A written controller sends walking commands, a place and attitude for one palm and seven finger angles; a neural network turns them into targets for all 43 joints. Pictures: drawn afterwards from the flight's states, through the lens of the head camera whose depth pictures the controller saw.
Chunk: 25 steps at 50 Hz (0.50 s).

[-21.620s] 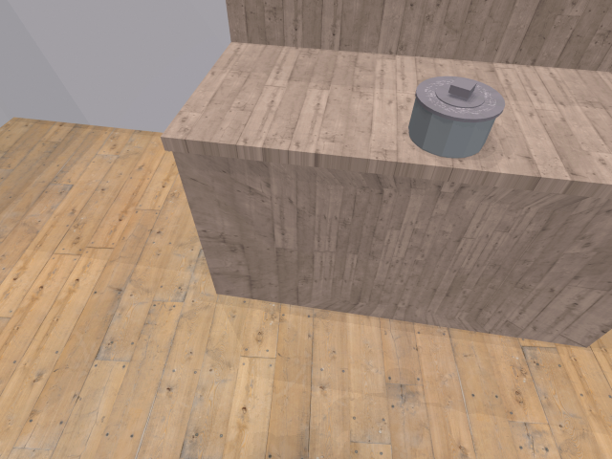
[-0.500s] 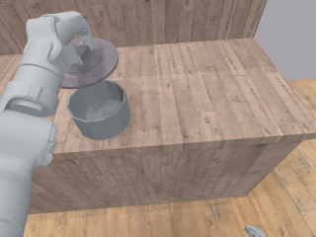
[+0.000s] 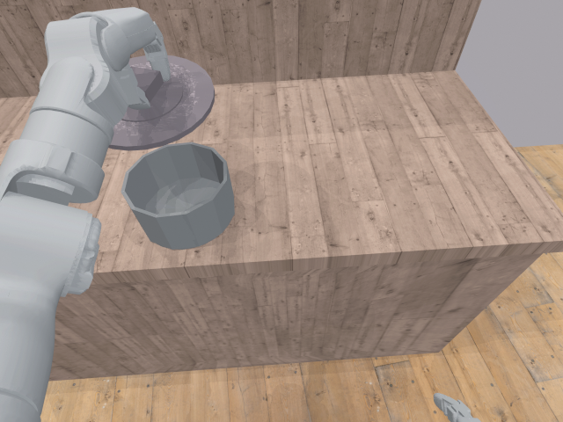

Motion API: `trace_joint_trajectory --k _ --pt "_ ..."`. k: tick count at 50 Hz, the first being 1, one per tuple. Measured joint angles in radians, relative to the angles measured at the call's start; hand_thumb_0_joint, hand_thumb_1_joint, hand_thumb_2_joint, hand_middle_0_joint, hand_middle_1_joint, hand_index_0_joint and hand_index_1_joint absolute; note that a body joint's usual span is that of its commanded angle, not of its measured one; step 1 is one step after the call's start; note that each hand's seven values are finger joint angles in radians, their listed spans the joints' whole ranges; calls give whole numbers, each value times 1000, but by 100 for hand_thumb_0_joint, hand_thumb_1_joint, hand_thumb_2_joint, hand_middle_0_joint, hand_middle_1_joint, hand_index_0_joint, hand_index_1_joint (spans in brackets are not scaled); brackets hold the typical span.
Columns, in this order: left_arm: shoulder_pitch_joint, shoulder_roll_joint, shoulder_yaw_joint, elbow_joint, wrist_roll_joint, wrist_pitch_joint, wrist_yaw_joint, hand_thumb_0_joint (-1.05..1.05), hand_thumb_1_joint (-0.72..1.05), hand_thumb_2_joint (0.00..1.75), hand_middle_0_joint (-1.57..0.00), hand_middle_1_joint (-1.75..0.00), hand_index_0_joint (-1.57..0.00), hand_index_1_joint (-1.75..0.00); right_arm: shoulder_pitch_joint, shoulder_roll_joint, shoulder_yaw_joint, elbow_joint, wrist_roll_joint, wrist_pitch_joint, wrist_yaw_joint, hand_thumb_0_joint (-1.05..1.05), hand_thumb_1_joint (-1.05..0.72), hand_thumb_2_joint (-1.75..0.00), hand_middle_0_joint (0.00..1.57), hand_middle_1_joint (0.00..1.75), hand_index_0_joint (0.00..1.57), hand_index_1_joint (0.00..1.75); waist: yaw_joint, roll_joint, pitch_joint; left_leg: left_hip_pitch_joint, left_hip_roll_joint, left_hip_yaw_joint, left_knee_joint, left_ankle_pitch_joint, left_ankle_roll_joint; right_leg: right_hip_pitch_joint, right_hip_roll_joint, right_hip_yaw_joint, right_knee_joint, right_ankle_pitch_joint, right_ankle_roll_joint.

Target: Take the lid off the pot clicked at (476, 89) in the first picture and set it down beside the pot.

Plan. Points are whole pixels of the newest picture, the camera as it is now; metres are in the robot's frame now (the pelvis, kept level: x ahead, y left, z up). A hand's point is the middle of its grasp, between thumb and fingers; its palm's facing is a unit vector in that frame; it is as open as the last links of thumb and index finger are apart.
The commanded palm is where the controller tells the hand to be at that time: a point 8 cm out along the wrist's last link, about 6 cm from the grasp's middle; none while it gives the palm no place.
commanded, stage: move the lid sideways beside the pot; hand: left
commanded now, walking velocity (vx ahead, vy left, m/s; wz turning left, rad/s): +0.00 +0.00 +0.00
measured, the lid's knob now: (140, 84) +0.51 +0.18 +0.23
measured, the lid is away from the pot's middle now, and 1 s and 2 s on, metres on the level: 0.01 0.13 0.22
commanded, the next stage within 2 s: lower the lid onto the table in 1.90 s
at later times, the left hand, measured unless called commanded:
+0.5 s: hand (80, 93) +0.47 +0.24 +0.25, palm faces -0.26 -0.06 -0.96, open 7.9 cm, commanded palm +0.46 +0.24 +0.32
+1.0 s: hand (28, 95) +0.46 +0.30 +0.25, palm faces -0.24 -0.06 -0.97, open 7.9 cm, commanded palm +0.46 +0.30 +0.32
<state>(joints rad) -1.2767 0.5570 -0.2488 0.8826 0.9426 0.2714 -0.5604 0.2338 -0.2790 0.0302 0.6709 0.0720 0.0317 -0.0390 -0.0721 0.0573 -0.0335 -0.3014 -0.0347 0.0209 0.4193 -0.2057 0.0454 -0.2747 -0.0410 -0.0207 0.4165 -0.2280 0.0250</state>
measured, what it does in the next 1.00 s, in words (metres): stands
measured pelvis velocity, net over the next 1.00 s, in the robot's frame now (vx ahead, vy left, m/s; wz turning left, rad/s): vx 0.00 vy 0.01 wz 0.00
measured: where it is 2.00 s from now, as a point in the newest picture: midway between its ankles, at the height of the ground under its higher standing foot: outside the picture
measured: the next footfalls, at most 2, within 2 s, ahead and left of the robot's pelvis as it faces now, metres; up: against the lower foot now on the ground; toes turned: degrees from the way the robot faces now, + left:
none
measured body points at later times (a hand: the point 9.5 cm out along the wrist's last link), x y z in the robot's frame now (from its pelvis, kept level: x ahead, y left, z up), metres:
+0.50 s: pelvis +0.00 +0.00 +0.00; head +0.04 -0.01 +0.45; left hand +0.48 +0.24 +0.30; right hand +0.09 -0.26 -0.12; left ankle +0.00 +0.09 -0.74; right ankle -0.01 -0.14 -0.74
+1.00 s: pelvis +0.00 +0.01 +0.00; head +0.04 +0.00 +0.45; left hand +0.47 +0.30 +0.30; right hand +0.09 -0.26 -0.12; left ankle +0.00 +0.09 -0.74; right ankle -0.01 -0.14 -0.74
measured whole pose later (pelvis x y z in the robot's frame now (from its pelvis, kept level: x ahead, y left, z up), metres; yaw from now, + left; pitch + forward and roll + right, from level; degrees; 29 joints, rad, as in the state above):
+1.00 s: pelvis +0.00 +0.01 +0.00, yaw +0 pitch +6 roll -1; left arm -1.21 0.81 -0.13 0.91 0.98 0.13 -0.59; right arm 0.25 -0.29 0.03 0.66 0.10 0.11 -0.05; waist -0.07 0.05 -0.02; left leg -0.34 -0.03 0.01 0.44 -0.21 0.05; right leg -0.28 -0.03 -0.03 0.38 -0.21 0.03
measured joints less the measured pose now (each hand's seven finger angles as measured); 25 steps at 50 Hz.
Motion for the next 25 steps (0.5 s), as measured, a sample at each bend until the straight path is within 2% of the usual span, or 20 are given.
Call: trace_joint_trajectory --k 3,9,16,20,25 --pt "-3 17 28 29 8 -18 11 -2 22 74 -69 -96 -62 -92 -8 1 7 -2 1 11 -2 1 -91 -90 20 30 20 30 -5 -3 -3 -1 2 5 1 -1 0 -3 2 5 2 1 0" --pt "1 56 21 37 27 -14 8 -3 22 74 -69 -96 -62 -92 1 -1 2 -11 5 25 -1 1 -91 -90 20 30 20 30 -4 -3 4 -9 3 5 2 2 0 -11 3 5 1 5 -1" --pt "23 93 31 25 3 -35 -14 -2 22 74 -69 -96 -62 -92 13 -7 -1 1 13 38 -5 1 -91 -90 20 30 20 30 -1 -2 2 -7 3 -1 7 -2 2 0 3 -1 -8 7 1" --pt "9 106 10 40 6 -39 -21 -2 22 74 -69 -96 -62 -92 13 -9 -2 5 18 42 -6 1 -91 -90 20 30 20 30 -1 -9 9 -11 3 -6 12 -2 2 1 3 -6 -10 8 1" --pt "18 131 30 34 8 -69 -23 -2 22 74 -69 -96 -62 -92 11 -12 0 5 17 45 -10 1 -91 -90 20 30 20 30 -4 -13 16 -18 3 -6 15 -2 4 -3 4 -6 -14 12 2"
